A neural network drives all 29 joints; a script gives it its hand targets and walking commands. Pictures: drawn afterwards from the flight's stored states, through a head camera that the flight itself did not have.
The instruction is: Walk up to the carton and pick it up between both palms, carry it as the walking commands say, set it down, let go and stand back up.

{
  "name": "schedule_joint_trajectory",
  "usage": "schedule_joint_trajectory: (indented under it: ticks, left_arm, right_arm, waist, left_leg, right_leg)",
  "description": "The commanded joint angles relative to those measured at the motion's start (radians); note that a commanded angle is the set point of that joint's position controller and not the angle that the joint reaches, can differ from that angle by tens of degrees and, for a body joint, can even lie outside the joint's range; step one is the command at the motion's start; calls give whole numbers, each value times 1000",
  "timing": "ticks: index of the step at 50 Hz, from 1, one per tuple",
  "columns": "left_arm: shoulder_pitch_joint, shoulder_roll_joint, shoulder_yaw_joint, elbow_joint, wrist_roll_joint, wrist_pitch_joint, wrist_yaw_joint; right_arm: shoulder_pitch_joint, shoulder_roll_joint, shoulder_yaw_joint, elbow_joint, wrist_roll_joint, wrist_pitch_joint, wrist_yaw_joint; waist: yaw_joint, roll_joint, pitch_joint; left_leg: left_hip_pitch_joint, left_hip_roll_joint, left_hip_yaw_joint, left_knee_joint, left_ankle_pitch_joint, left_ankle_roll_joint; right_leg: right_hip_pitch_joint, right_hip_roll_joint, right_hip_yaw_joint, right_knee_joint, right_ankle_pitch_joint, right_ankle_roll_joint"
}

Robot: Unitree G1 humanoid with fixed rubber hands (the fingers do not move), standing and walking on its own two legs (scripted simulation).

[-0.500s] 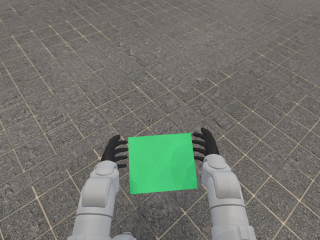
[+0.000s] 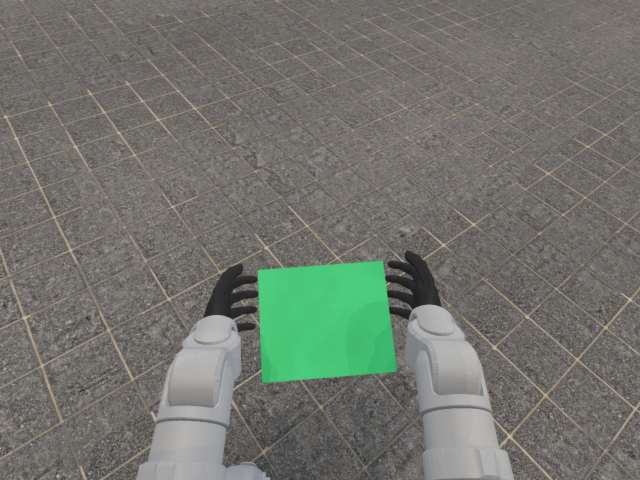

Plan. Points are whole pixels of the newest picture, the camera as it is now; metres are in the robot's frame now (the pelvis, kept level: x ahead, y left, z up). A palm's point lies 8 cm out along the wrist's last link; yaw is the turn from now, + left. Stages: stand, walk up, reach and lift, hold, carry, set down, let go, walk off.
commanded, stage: carry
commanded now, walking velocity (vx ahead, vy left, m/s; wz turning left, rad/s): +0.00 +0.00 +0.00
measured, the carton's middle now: (323, 325) +0.36 +0.00 -0.07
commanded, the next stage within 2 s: none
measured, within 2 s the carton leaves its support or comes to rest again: neither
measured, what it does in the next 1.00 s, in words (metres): walks ahead: left foot, then right foot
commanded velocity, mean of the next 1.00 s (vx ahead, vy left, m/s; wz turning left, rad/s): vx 0.00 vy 0.00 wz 0.00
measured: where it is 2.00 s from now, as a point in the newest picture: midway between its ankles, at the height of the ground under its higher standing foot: (347, 259)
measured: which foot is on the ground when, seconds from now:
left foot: up 0.00-0.04, down 0.06-0.32, up 0.34-0.50, down 0.52-0.76, up 0.78-0.96, down 0.98-1.00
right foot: down 0.00-0.08, up 0.10-0.26, down 0.28-0.56, up 0.58-0.72, down 0.74-1.00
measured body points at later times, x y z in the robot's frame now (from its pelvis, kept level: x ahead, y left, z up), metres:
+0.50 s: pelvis +0.28 -0.03 -0.01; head +0.30 -0.02 +0.44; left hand +0.61 +0.08 +0.03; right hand +0.61 -0.18 +0.04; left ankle +0.22 +0.08 -0.70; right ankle +0.14 -0.08 -0.71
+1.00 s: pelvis +0.57 -0.08 +0.00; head +0.64 -0.06 +0.44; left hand +0.88 +0.08 +0.01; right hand +0.92 -0.17 +0.02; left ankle +0.53 +0.01 -0.71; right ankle +0.49 -0.13 -0.70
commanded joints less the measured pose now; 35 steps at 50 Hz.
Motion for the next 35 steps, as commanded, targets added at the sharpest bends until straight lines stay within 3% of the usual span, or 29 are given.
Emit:
schedule_joint_trajectory:
  ticks: [1, 2, 3, 4, 5, 6, 7, 9, 10, 11, 12, 13, 14, 15, 16, 17, 19, 22, 24, 25, 26, 27, 28, 29, 31, 32, 33, 34, 35]
  left_arm:
    - [-668, -1002, -689, -254, -331, -80, -290]
    - [-708, -966, -678, -189, -309, -73, -287]
    - [-686, -945, -670, -203, -329, -71, -288]
    - [-666, -969, -673, -171, -332, -69, -292]
    - [-650, -984, -661, -130, -328, -76, -305]
    - [-631, -984, -674, -145, -327, -80, -310]
    - [-709, -992, -680, -178, -341, -92, -311]
    - [-640, -1005, -652, -125, -323, -93, -308]
    - [-696, -995, -640, -138, -315, -108, -306]
    - [-628, -997, -598, -113, -309, -117, -300]
    - [-582, -991, -582, -100, -273, -114, -284]
    - [-528, -1005, -572, -98, -267, -118, -281]
    - [-513, -1006, -578, -132, -273, -122, -284]
    - [-655, -982, -584, -168, -277, -133, -275]
    - [-582, -1018, -559, -82, -256, -127, -269]
    - [-530, -978, -521, -58, -217, -117, -258]
    - [-606, -968, -571, -206, -250, -118, -251]
    - [-488, -976, -548, -62, -201, -82, -242]
    - [-502, -937, -524, -67, -216, -76, -237]
    - [-527, -911, -522, -99, -215, -77, -239]
    - [-565, -921, -572, -173, -244, -88, -245]
    - [-645, -921, -612, -219, -287, -86, -249]
    - [-678, -947, -667, -201, -318, -78, -263]
    - [-736, -930, -679, -165, -316, -79, -278]
    - [-834, -916, -635, -101, -323, -104, -284]
    - [-762, -971, -663, -170, -352, -110, -285]
    - [-667, -997, -641, -108, -333, -106, -284]
    - [-689, -979, -631, -170, -335, -116, -280]
    - [-608, -960, -600, -154, -342, -110, -272]
  right_arm:
    - [-252, 1078, 595, -15, 205, 16, 267]
    - [-282, 1030, 549, 39, 167, 16, 265]
    - [-295, 1011, 557, 11, 180, 24, 260]
    - [-285, 1029, 554, 37, 183, 23, 262]
    - [-277, 1030, 543, -1, 172, 9, 259]
    - [-151, 1053, 526, 91, 148, 22, 264]
    - [-198, 1078, 538, 100, 152, 17, 261]
    - [-228, 1088, 566, 66, 176, 9, 255]
    - [-379, 1067, 613, -17, 199, -6, 253]
    - [-450, 1055, 674, -92, 240, -19, 255]
    - [-398, 1064, 665, -26, 243, -6, 266]
    - [-437, 1074, 691, -59, 278, -13, 272]
    - [-414, 1078, 712, -97, 290, -10, 273]
    - [-487, 1069, 707, -68, 280, -3, 277]
    - [-529, 1069, 734, -146, 303, -6, 274]
    - [-488, 1061, 713, -69, 289, 10, 275]
    - [-398, 1094, 708, -10, 299, 20, 279]
    - [-360, 1035, 634, 9, 257, 19, 280]
    - [-393, 1033, 657, 16, 265, 31, 270]
    - [-380, 1051, 657, 44, 263, 37, 271]
    - [-283, 1072, 644, 64, 253, 35, 272]
    - [-221, 1055, 590, 90, 239, 35, 267]
    - [-162, 1065, 550, 135, 221, 28, 256]
    - [-178, 1018, 504, 130, 161, 20, 244]
    - [-362, 986, 527, 79, 143, 0, 232]
    - [-408, 1045, 601, -48, 199, -6, 231]
    - [-409, 1047, 632, -67, 212, -11, 239]
    - [-450, 1084, 668, -79, 244, -7, 243]
    - [-430, 1041, 680, -104, 247, 5, 231]
  waist:
    - [-32, 43, -443]
    - [-73, 92, -483]
    - [-85, 129, -608]
    - [-77, 322, -620]
    - [-76, 300, -620]
    - [-72, 246, -556]
    - [-73, 211, -464]
    - [-65, 126, -465]
    - [-60, 90, -470]
    - [-56, 91, -512]
    - [-51, 198, -562]
    - [-31, 210, -581]
    - [-37, 87, -664]
    - [-31, -166, -646]
    - [-18, -321, -595]
    - [-20, -242, -545]
    - [-3, -75, -457]
    - [6, -49, -379]
    - [5, -117, -330]
    - [-18, -35, -336]
    - [-68, 105, -403]
    - [-111, 312, -549]
    - [-129, 640, -475]
    - [-110, 550, -410]
    - [-122, 254, -201]
    - [-103, 146, -155]
    - [-81, 84, -197]
    - [-57, 33, -240]
    - [-23, 77, -395]
  left_leg:
    - [312, -101, 177, -550, 426, 7]
    - [519, -6, 100, -646, 802, 28]
    - [786, 219, -204, -499, 1443, 190]
    - [933, 403, -430, -491, 1940, 337]
    - [968, 429, -464, -458, 1938, 372]
    - [866, 408, -456, -498, 1742, 338]
    - [844, 383, -430, -492, 1600, 334]
    - [791, 317, -347, -475, 1452, 284]
    - [724, 309, -298, -474, 1364, 254]
    - [787, 291, -245, -438, 1432, 225]
    - [720, 285, -191, -427, 1399, 189]
    - [627, 265, -122, -382, 1319, 133]
    - [451, 193, -92, -346, 869, 70]
    - [224, 109, -50, -260, 447, 43]
    - [94, 29, 7, -205, -1, -2]
    - [35, 32, -12, -216, -75, 8]
    - [-56, 9, 13, -222, -71, -1]
    - [-142, -35, 98, -235, -19, -1]
    - [-89, -61, 162, -273, 22, -4]
    - [125, -71, 167, -425, 140, 1]
    - [425, -44, 140, -542, 497, 23]
    - [851, 124, -47, -441, 1377, 142]
    - [1114, 330, -344, -356, 2107, 331]
    - [1065, 395, -481, -428, 2107, 329]
    - [1069, 360, -490, -451, 1760, 261]
    - [1032, 364, -457, -460, 1530, 217]
    - [954, 306, -326, -463, 1359, 157]
    - [742, 241, -191, -447, 1194, 115]
    - [613, 226, -38, -277, 1184, 53]
  right_leg:
    - [239, -141, 165, 75, 1525, -13]
    - [145, -124, 65, 234, 1266, 29]
    - [-99, -23, 74, 430, 729, 102]
    - [-278, 130, 130, 645, -66, 131]
    - [-369, 104, 205, 677, -111, 122]
    - [-380, 45, 234, 590, -86, 111]
    - [-476, 24, 223, 522, -109, 102]
    - [-457, -7, 174, 281, -91, 90]
    - [-353, -23, 182, 133, -52, 90]
    - [-318, -16, 153, -12, 7, 95]
    - [-177, -10, 130, -81, 127, 94]
    - [-1, -26, 115, -207, 364, 80]
    - [245, -121, 217, -128, 912, 39]
    - [413, -235, 336, -72, 1543, -38]
    - [492, -312, 413, -62, 1952, -103]
    - [526, -330, 395, -60, 2001, -126]
    - [543, -297, 395, -47, 1981, -114]
    - [600, -254, 333, -23, 1983, -61]
    - [546, -182, 253, 5, 2119, -1]
    - [383, -180, 231, 65, 2139, 16]
    - [191, -169, 172, 263, 1973, 63]
    - [-146, -72, 73, 623, 1475, 150]
    - [-621, 86, 98, 853, 254, 197]
    - [-722, 92, 171, 832, -249, 137]
    - [-1039, 66, 194, 783, -451, 57]
    - [-1049, 24, 194, 657, -403, 43]
    - [-917, -1, 109, 482, -256, 42]
    - [-605, 6, 70, 181, 22, 51]
    - [-204, 27, 63, -36, 287, 59]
